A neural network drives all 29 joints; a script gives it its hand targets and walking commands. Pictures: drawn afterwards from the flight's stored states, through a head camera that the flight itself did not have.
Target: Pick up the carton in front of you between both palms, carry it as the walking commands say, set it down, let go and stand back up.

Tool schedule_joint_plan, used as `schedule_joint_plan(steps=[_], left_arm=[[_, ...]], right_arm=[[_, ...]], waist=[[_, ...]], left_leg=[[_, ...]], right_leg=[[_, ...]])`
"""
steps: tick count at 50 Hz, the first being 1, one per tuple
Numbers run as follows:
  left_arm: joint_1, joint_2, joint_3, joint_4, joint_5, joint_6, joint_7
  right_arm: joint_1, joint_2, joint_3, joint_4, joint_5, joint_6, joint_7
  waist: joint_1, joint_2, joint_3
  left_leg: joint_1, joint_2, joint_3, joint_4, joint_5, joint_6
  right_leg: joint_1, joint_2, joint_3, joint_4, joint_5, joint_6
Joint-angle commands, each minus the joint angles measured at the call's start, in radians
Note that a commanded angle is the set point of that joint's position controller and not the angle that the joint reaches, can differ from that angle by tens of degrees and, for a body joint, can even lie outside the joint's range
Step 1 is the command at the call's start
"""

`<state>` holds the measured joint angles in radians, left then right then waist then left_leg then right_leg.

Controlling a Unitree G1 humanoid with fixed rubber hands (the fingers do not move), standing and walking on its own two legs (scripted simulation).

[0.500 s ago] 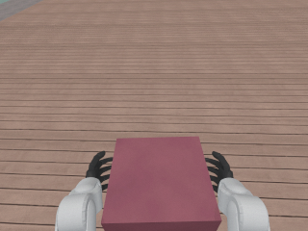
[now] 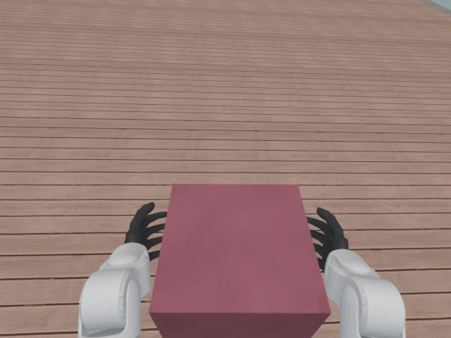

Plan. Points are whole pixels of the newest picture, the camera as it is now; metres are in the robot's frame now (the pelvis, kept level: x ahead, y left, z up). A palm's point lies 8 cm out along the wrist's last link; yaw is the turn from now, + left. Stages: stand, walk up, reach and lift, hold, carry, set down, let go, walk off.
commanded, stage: carry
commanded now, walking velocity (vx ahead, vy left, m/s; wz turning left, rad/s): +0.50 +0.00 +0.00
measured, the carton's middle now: (234, 275) +0.25 -0.01 +0.01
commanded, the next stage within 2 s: none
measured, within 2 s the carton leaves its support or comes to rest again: neither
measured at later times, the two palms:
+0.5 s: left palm (179, 141) +0.54 +0.11 +0.06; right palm (301, 145) +0.56 -0.18 +0.05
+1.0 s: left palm (174, 102) +0.68 +0.14 +0.08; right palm (286, 106) +0.68 -0.16 +0.08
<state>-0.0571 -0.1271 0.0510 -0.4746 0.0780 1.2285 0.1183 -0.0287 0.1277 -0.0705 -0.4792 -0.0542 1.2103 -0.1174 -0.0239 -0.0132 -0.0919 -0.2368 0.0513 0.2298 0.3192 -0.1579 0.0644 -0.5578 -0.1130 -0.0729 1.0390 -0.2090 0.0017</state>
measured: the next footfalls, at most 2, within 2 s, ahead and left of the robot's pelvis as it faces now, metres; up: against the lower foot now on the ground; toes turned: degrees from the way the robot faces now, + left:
right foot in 0.30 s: +0.41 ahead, -0.12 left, +0.00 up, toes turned -2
left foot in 0.66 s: +0.45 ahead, +0.11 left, +0.00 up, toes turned -9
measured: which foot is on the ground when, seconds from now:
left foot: down 0.00-0.32, up 0.34-0.64, down 0.66-1.00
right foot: up 0.00-0.28, down 0.30-1.00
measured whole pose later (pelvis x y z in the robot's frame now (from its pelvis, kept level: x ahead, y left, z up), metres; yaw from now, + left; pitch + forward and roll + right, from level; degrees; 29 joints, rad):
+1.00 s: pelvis +0.43 -0.01 -0.02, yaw +1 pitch +3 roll +0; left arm -0.07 -0.13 0.07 -0.44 0.09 1.24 0.11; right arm -0.06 0.13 -0.06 -0.44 -0.08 1.23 -0.12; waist 0.00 -0.01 -0.14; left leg -0.29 0.07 0.19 0.52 -0.29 0.01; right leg -0.20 -0.07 -0.18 0.50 -0.36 0.01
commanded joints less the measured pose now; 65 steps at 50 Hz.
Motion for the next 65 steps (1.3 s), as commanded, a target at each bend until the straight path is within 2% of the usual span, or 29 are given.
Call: schedule_joint_plan(steps=[1,5,9,12,13,14,15,16,17,18,20,21,22,24,26,28,30,31,32,33,34,36,39,43,47,52,57,65], left_arm=[[-0.367,-0.898,-0.692,-0.074,-0.308,-0.026,-0.163],[-0.358,-0.849,-0.684,-0.085,-0.309,-0.008,-0.153],[-0.36,-0.798,-0.671,-0.077,-0.313,0.013,-0.152],[-0.365,-0.789,-0.658,-0.067,-0.323,0.02,-0.158],[-0.345,-0.788,-0.653,-0.054,-0.322,0.018,-0.16],[-0.332,-0.793,-0.651,-0.045,-0.32,0.014,-0.163],[-0.334,-0.798,-0.646,-0.047,-0.316,0.011,-0.168],[-0.344,-0.795,-0.64,-0.032,-0.317,0.007,-0.174],[-0.293,-0.826,-0.641,-0.002,-0.332,-0.006,-0.181],[-0.286,-0.869,-0.651,-0.017,-0.338,-0.023,-0.191],[-0.317,-0.968,-0.67,-0.023,-0.343,-0.059,-0.209],[-0.321,-0.995,-0.676,-0.021,-0.344,-0.076,-0.215],[-0.323,-1.009,-0.679,-0.024,-0.345,-0.09,-0.22],[-0.292,-1.004,-0.684,-0.021,-0.339,-0.108,-0.23],[-0.247,-0.98,-0.688,-0.018,-0.334,-0.121,-0.238],[-0.231,-0.951,-0.691,-0.033,-0.331,-0.127,-0.239],[-0.247,-0.919,-0.697,-0.06,-0.33,-0.123,-0.234],[-0.257,-0.898,-0.698,-0.076,-0.327,-0.117,-0.23],[-0.268,-0.874,-0.695,-0.085,-0.322,-0.107,-0.223],[-0.268,-0.844,-0.683,-0.078,-0.313,-0.094,-0.214],[-0.282,-0.811,-0.678,-0.093,-0.31,-0.076,-0.205],[-0.327,-0.763,-0.671,-0.107,-0.316,-0.038,-0.19],[-0.312,-0.716,-0.65,-0.066,-0.309,0.002,-0.168],[-0.335,-0.749,-0.642,-0.02,-0.314,0.02,-0.166],[-0.389,-0.825,-0.656,-0.039,-0.335,0.012,-0.177],[-0.375,-0.846,-0.66,-0.021,-0.322,-0.006,-0.189],[-0.382,-0.824,-0.651,0.045,-0.287,-0.046,-0.21],[-0.435,-0.809,-0.604,0.171,-0.232,-0.157,-0.242]], right_arm=[[-0.413,0.858,0.689,-0.097,0.348,-0.009,0.205],[-0.39,0.795,0.668,-0.097,0.334,0.006,0.197],[-0.37,0.751,0.642,-0.064,0.307,0.024,0.182],[-0.372,0.752,0.64,-0.054,0.293,0.028,0.176],[-0.375,0.756,0.641,-0.055,0.29,0.027,0.174],[-0.37,0.761,0.644,-0.055,0.29,0.027,0.174],[-0.373,0.764,0.65,-0.054,0.289,0.023,0.174],[-0.382,0.787,0.674,-0.066,0.298,0.024,0.174],[-0.357,0.794,0.677,-0.068,0.302,0.02,0.179],[-0.365,0.845,0.701,-0.059,0.305,0.005,0.185],[-0.403,0.94,0.736,-0.058,0.314,-0.031,0.197],[-0.402,0.972,0.747,-0.058,0.315,-0.048,0.199],[-0.382,0.992,0.755,-0.055,0.309,-0.063,0.198],[-0.323,0.998,0.764,-0.042,0.291,-0.087,0.195],[-0.294,0.98,0.766,-0.047,0.274,-0.101,0.192],[-0.29,0.955,0.767,-0.066,0.269,-0.104,0.192],[-0.301,0.926,0.765,-0.088,0.273,-0.097,0.193],[-0.312,0.903,0.76,-0.101,0.277,-0.089,0.193],[-0.325,0.871,0.751,-0.114,0.281,-0.077,0.193],[-0.33,0.828,0.735,-0.117,0.283,-0.06,0.191],[-0.349,0.795,0.723,-0.105,0.285,-0.047,0.189],[-0.342,0.766,0.688,-0.071,0.289,-0.023,0.183],[-0.311,0.716,0.637,-0.022,0.281,0.013,0.17],[-0.346,0.748,0.627,0.003,0.282,0.033,0.167],[-0.418,0.822,0.657,-0.032,0.308,0.026,0.174],[-0.416,0.843,0.676,-0.025,0.302,0.01,0.184],[-0.419,0.823,0.667,0.048,0.263,-0.031,0.206],[-0.465,0.807,0.622,0.175,0.209,-0.146,0.237]], waist=[[0.012,0.147,-0.171],[0.009,0.136,-0.106],[0.005,0.154,-0.03],[0.012,0.176,-0.023],[0.025,0.182,-0.072],[0.04,0.146,-0.123],[0.051,0.089,-0.188],[0.057,-0.141,-0.361],[0.051,-0.26,-0.416],[0.041,-0.208,-0.389],[0.036,-0.087,-0.338],[0.03,-0.08,-0.32],[0.027,-0.088,-0.317],[0.024,-0.121,-0.323],[0.031,-0.143,-0.318],[0.036,-0.154,-0.305],[0.028,-0.123,-0.264],[0.028,-0.102,-0.236],[0.028,-0.077,-0.22],[0.031,-0.028,-0.197],[0.035,0.033,-0.158],[0.028,0.097,-0.108],[0.027,0.089,-0.169],[0.025,0.058,-0.213],[0.025,0.031,-0.234],[0.024,0.018,-0.255],[0.023,0.016,-0.233],[0.021,0.018,-0.189]], left_leg=[[0.246,0.237,-0.208,-0.213,0.006,0.047],[0.3,0.209,-0.144,-0.207,0.133,0.052],[0.311,0.197,-0.088,-0.187,0.251,0.05],[0.335,0.19,-0.034,-0.07,0.567,0.005],[0.324,0.17,0.004,0.047,0.661,-0.023],[0.271,0.126,0.041,0.203,0.68,-0.06],[0.122,0.093,0.019,0.378,0.446,-0.093],[-0.154,0.018,-0.033,0.702,0.007,-0.129],[-0.268,-0.071,-0.119,0.896,-0.384,-0.137],[-0.282,-0.024,-0.201,0.945,-0.386,-0.113],[-0.254,0.055,-0.234,0.798,-0.312,-0.078],[-0.195,0.075,-0.232,0.654,-0.267,-0.078],[-0.137,0.047,-0.189,0.557,-0.244,-0.083],[-0.081,0.021,-0.153,0.408,-0.25,-0.093],[-0.074,0.013,-0.125,0.306,-0.203,-0.099],[-0.05,0.023,-0.097,0.244,-0.114,-0.101],[0.03,0.032,-0.073,0.127,0.066,-0.101],[0.062,0.046,-0.075,0.071,0.147,-0.102],[0.1,0.08,-0.091,0.064,0.157,-0.103],[0.118,0.137,-0.138,0.066,0.197,-0.101],[0.072,0.167,-0.17,0.097,0.25,-0.081],[0.002,0.16,-0.172,0.091,0.276,-0.071],[0.054,0.151,-0.164,0.146,0.473,-0.068],[0.085,0.146,-0.152,0.179,0.54,-0.063],[0.089,0.139,-0.143,0.192,0.518,-0.058],[0.093,0.132,-0.139,0.204,0.485,-0.054],[0.083,0.129,-0.139,0.195,0.422,-0.052],[0.065,0.126,-0.146,0.149,0.268,-0.047]], right_leg=[[-0.114,-0.024,-0.013,-0.127,0.088,0.019],[-0.147,-0.009,-0.061,-0.325,0.17,0.029],[-0.096,0.023,-0.118,-0.478,0.2,0.004],[0.037,0.066,-0.158,-0.563,0.253,-0.015],[0.171,0.107,-0.193,-0.595,0.265,-0.012],[0.347,0.141,-0.22,-0.67,0.324,-0.01],[0.56,0.04,-0.118,-0.665,0.447,-0.008],[0.916,-0.273,0.242,-0.565,0.738,-0.154],[0.914,-0.335,0.422,-0.674,0.851,-0.258],[0.83,-0.32,0.33,-0.699,0.844,-0.243],[0.682,-0.252,0.157,-0.711,0.807,-0.164],[0.606,-0.21,0.084,-0.737,0.728,-0.119],[0.563,-0.179,0.036,-0.753,0.673,-0.101],[0.546,-0.164,-0.015,-0.759,0.643,-0.114],[0.548,-0.164,-0.033,-0.739,0.619,-0.126],[0.521,-0.154,-0.048,-0.725,0.551,-0.122],[0.436,-0.123,-0.074,-0.697,0.397,-0.098],[0.397,-0.103,-0.071,-0.689,0.293,-0.072],[0.353,-0.095,-0.06,-0.676,0.18,-0.053],[0.301,-0.079,-0.062,-0.644,0.061,-0.035],[0.294,-0.044,-0.043,-0.663,0.06,-0.011],[0.337,-0.054,-0.032,-0.636,0.136,-0.001],[0.382,-0.054,-0.031,-0.571,0.314,0.007],[0.401,-0.049,-0.039,-0.554,0.367,0.019],[0.414,-0.048,-0.041,-0.547,0.381,0.018],[0.426,-0.049,-0.038,-0.539,0.388,0.014],[0.415,-0.051,-0.031,-0.55,0.356,0.011],[0.395,-0.054,-0.018,-0.598,0.227,0.0]])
